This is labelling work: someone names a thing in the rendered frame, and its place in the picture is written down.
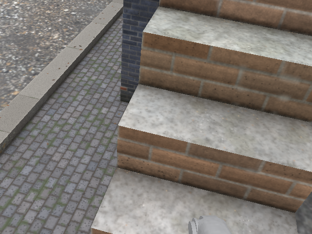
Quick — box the robot right thigh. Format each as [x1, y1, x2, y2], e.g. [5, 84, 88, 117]
[188, 215, 232, 234]

